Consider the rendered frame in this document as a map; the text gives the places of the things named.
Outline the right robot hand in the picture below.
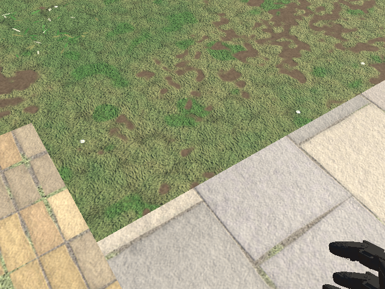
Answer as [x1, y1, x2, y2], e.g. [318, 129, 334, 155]
[322, 240, 385, 289]

